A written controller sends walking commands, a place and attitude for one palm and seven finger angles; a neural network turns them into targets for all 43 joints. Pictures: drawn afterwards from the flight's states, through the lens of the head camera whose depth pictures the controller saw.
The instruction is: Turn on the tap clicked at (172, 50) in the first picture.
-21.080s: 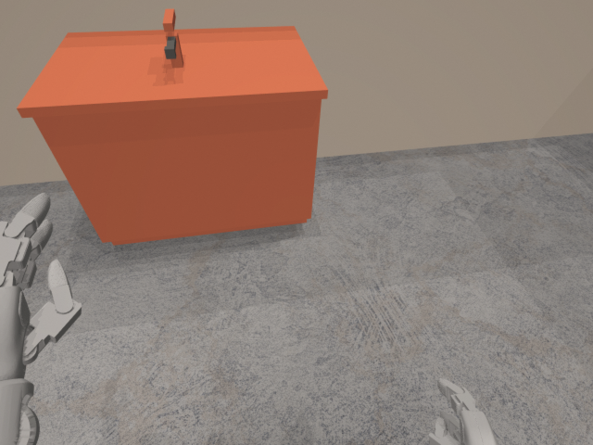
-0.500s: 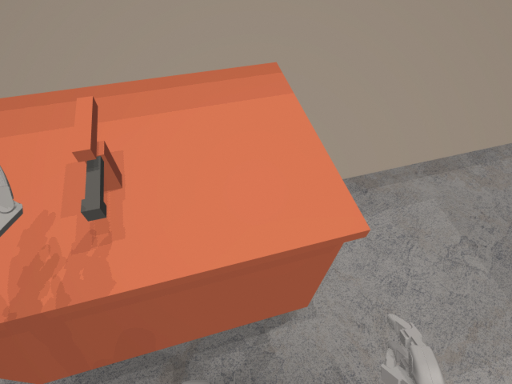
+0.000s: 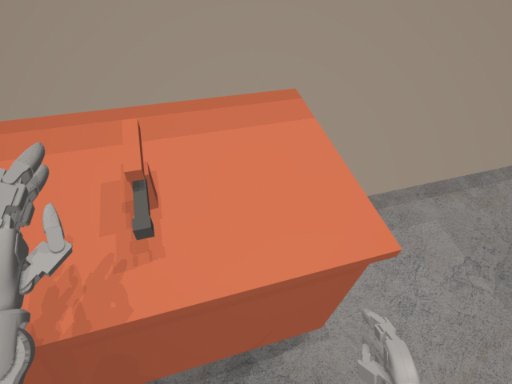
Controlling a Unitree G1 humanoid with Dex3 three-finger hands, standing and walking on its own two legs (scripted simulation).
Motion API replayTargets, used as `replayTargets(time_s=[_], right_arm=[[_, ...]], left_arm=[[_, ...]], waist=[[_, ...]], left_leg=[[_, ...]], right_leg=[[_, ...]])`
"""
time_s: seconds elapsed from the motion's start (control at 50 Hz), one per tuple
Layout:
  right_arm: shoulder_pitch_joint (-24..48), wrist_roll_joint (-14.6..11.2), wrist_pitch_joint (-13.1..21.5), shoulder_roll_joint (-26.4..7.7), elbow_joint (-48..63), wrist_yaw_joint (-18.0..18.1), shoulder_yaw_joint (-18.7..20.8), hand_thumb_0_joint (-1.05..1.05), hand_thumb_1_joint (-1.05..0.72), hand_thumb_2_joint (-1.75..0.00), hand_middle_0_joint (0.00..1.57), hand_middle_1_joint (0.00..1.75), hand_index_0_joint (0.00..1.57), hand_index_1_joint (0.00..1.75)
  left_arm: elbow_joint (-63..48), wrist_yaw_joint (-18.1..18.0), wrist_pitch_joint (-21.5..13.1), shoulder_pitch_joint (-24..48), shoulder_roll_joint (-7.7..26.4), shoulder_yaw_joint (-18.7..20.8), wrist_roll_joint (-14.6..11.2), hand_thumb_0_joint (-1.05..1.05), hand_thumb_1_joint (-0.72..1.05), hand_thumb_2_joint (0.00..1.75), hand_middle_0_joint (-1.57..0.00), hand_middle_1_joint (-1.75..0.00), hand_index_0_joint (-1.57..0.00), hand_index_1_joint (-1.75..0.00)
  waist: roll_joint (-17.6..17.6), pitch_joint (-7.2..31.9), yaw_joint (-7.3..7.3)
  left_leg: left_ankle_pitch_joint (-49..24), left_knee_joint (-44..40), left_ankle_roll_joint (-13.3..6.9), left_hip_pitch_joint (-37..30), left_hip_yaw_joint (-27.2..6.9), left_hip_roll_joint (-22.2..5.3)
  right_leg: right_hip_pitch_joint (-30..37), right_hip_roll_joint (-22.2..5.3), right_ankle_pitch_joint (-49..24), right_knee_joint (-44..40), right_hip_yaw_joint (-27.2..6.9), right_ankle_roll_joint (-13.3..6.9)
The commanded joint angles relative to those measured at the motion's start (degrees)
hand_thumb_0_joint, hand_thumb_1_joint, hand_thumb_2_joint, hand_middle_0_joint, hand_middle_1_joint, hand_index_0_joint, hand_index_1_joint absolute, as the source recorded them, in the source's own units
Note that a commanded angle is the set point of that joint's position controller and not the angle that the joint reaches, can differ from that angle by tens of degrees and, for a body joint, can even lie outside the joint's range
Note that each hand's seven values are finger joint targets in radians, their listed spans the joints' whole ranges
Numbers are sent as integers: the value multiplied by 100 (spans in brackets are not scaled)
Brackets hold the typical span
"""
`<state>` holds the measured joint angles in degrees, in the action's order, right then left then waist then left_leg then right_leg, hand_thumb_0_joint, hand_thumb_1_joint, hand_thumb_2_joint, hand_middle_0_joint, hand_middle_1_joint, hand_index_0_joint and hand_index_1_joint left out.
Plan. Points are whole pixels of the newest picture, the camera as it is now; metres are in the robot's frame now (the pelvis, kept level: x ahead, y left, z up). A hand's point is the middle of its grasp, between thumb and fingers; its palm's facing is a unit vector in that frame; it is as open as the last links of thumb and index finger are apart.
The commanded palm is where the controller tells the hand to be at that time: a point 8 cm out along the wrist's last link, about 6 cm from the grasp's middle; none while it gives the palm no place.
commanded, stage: come to a stop and stand still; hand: left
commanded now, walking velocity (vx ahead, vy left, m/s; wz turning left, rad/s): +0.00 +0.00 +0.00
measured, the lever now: (143, 227) +0.33 +0.22 +0.04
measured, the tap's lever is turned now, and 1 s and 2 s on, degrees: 0 0 0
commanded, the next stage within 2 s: look again from close up in 0.38 s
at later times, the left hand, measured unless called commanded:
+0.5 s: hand (59, 244) +0.22 +0.26 +0.16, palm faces +0.36 -0.85 -0.39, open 7.4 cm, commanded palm +0.16 +0.29 +0.17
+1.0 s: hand (79, 254) +0.21 +0.23 +0.16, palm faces +0.38 -0.86 -0.34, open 7.4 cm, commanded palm +0.15 +0.26 +0.17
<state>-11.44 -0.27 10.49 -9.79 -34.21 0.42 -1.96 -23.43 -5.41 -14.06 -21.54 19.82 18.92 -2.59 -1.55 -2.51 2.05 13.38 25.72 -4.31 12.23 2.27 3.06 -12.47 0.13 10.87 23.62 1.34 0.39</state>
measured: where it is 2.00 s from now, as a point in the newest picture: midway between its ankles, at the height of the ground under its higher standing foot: outside the picture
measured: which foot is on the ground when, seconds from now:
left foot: down 0.00-1.00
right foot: down 0.00-1.00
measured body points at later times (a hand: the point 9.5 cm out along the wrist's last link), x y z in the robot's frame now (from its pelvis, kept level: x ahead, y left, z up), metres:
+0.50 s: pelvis +0.01 +0.01 +0.00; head +0.04 +0.03 +0.45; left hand +0.20 +0.30 +0.18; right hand +0.19 -0.21 -0.08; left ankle +0.00 +0.06 -0.74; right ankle +0.02 -0.13 -0.74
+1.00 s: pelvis +0.00 -0.02 +0.00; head +0.02 +0.00 +0.45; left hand +0.19 +0.27 +0.18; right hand +0.18 -0.24 -0.07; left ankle +0.00 +0.06 -0.74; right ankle +0.02 -0.13 -0.74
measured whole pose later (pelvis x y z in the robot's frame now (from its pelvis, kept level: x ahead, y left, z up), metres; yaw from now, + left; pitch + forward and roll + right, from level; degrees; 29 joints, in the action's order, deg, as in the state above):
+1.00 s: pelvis +0.00 -0.02 +0.00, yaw +1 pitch +0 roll -1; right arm -11.3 -0.8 6.4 -11.3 -33.2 2.2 -0.8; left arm -25.6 -6.0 -11.7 -24.1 20.9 19.2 -3.9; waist -1.3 -2.8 1.6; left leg 11.8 23.4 -2.5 11.4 1.0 1.6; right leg -10.8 1.6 8.9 20.0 2.6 -1.3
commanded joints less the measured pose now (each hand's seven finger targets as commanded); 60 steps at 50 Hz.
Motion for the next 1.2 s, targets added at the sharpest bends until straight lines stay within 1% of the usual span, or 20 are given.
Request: replayTargets(time_s=[0.0, 0.1, 0.14, 0.2, 0.24, 0.32, 0.4, 0.42, 0.5, 0.52, 0.7, 0.72, 0.74, 0.8, 0.86, 0.9, 0.92, 1.1, 1.12, 1.18], right_arm=[[459, -37, 224, -846, 933, 71, 353, 0, -90, -90, 20, 30, 20, 30], [429, -13, 175, -795, 1012, 80, 354, 0, -90, -90, 20, 30, 20, 30], [293, 12, 128, -835, 1026, 64, 397, 0, -90, -90, 20, 30, 20, 30], [334, -5, 97, -848, 1008, 27, 420, 0, -90, -90, 20, 30, 20, 30], [236, 18, 18, -880, 1024, 14, 455, 0, -90, -90, 20, 30, 20, 30], [324, -6, -84, -920, 1037, 48, 411, 0, -90, -90, 20, 30, 20, 30], [466, -78, -99, -906, 1062, 115, 420, 0, -90, -90, 20, 30, 20, 30], [412, -45, -120, -916, 1046, 121, 401, 0, -90, -90, 20, 30, 20, 30], [523, -81, -62, -877, 1041, 159, 395, 0, -90, -90, 20, 30, 20, 30], [457, -38, -82, -894, 1020, 164, 374, 0, -90, -90, 20, 30, 20, 30], [542, -90, -91, -915, 961, 223, 409, 0, -90, -90, 20, 30, 20, 30], [488, -50, -111, -930, 942, 221, 382, 0, -90, -90, 20, 30, 20, 30], [496, -78, -92, -934, 990, 222, 408, 0, -90, -90, 20, 30, 20, 30], [613, -88, -74, -922, 968, 230, 396, 0, -90, -90, 20, 30, 20, 30], [523, -67, -63, -913, 989, 234, 403, 0, -90, -90, 20, 30, 20, 30], [604, -90, -66, -890, 988, 224, 395, 0, -90, -90, 20, 30, 20, 30], [548, -63, -88, -882, 996, 221, 378, 0, -90, -90, 20, 30, 20, 30], [541, -95, -163, -851, 1102, 155, 455, 0, -90, -90, 20, 30, 20, 30], [486, -64, -183, -873, 1092, 155, 450, 0, -90, -90, 20, 30, 20, 30], [440, -68, -195, -895, 1142, 156, 507, 0, -90, -90, 20, 30, 20, 30]], left_arm=[[-1583, -67, -374, 529, 1283, 885, 14, 0, 90, 90, -20, -30, -20, -30], [-1930, -50, -406, 413, 1274, 900, -19, 0, 90, 90, -20, -30, -20, -30], [-1844, -37, -377, 268, 1178, 797, -41, 0, 90, 90, -20, -30, -20, -30], [-1850, -36, -330, 83, 1078, 733, -3, 0, 90, 90, -20, -30, -20, -30], [-1727, -34, -281, 1, 1053, 697, -8, 0, 90, 90, -20, -30, -20, -30], [-1543, -60, -235, -84, 1019, 731, -60, 0, 90, 90, -20, -30, -20, -30], [-1717, -124, -254, -72, 1226, 924, -48, 0, 90, 90, -20, -30, -20, -30], [-1621, -98, -276, -113, 1058, 775, -88, 0, 90, 90, -20, -30, -20, -30], [-1916, -136, -307, -105, 1232, 895, -81, 0, 90, 90, -20, -30, -20, -30], [-1756, -117, -312, -142, 1083, 766, -103, 0, 90, 90, -20, -30, -20, -30], [-1282, -147, -209, -101, 1087, 777, -89, 0, 90, 90, -20, -30, -20, -30], [-1145, -122, -211, -54, 911, 594, -110, 0, 90, 90, -20, -30, -20, -30], [-1229, -121, -207, 67, 975, 604, -92, 0, 90, 90, -20, -30, -20, -30], [-1423, -153, -200, 143, 1146, 726, -67, 0, 90, 90, -20, -30, -20, -30], [-1489, -139, -194, 275, 1080, 654, -102, 0, 90, 90, -20, -30, -20, -30], [-1649, -145, -189, 316, 1197, 751, -116, 0, 90, 90, -20, -30, -20, -30], [-1587, -128, -189, 330, 1057, 637, -141, 0, 90, 90, -20, -30, -20, -30], [-1602, -60, -64, -31, 1174, 813, -203, 0, 90, 90, -20, -30, -20, -30], [-1556, -28, -56, -6, 1040, 688, -222, 0, 90, 90, -20, -30, -20, -30], [-1645, -10, -18, -71, 1144, 783, -237, 0, 90, 90, -20, -30, -20, -30]], waist=[[735, 740, -55], [959, 1028, -55], [851, 1103, -71], [1052, 1085, -80], [961, 1024, -89], [471, 969, -115], [524, 982, -107], [506, 974, -107], [764, 1040, -88], [718, 995, -93], [303, 664, -99], [297, 630, -111], [289, 583, -111], [385, 652, -95], [325, 721, -100], [589, 751, -99], [653, 708, -100], [654, 807, -91], [667, 807, -112], [476, 928, -103]], left_leg=[[-891, -884, 485, 118, -875, -867], [-2177, -650, 675, -410, -829, -923], [-2797, -577, 732, -596, -890, -1022], [-3483, -569, 829, -968, -846, -1090], [-3453, -576, 811, -851, -882, -1195], [-2832, -448, 812, -442, -811, -1000], [-2054, -464, 762, -130, -747, -809], [-1819, -516, 693, -51, -734, -772], [-1490, -536, 603, -110, -739, -752], [-1294, -608, 562, 4, -737, -744], [-420, -687, 356, 76, -738, -701], [-327, -724, 330, 150, -748, -679], [-264, -725, 331, 152, -767, -681], [-266, -689, 290, 72, -729, -666], [-386, -782, 331, -11, -779, -730], [-496, -855, 378, -68, -799, -783], [-457, -940, 381, 32, -817, -815], [-858, -795, 380, -41, -803, -1105], [-869, -807, 374, 70, -814, -1117], [-1126, -560, 363, -62, -769, -1161]], right_leg=[[591, -188, -547, -8, -242, -102], [513, -171, -711, 80, -90, -116], [451, -188, -514, 100, -43, -116], [83, -130, -58, 294, 26, -118], [107, -178, 133, 303, 25, -125], [540, -223, -664, -84, 35, -126], [878, -303, -1217, -117, -97, -171], [883, -303, -1119, -154, -83, -163], [882, -333, -1112, -153, -194, -164], [898, -325, -999, -198, -158, -143], [582, -379, -565, -554, -431, -143], [575, -373, -440, -602, -405, -138], [536, -377, -372, -629, -456, -147], [546, -385, -390, -662, -485, -141], [586, -285, -446, -616, -423, -124], [573, -212, -480, -524, -369, -106], [610, -178, -415, -496, -295, -87], [484, -134, -587, -281, -246, -64], [532, -122, -565, -262, -220, -59], [503, -196, -796, -247, -300, -89]])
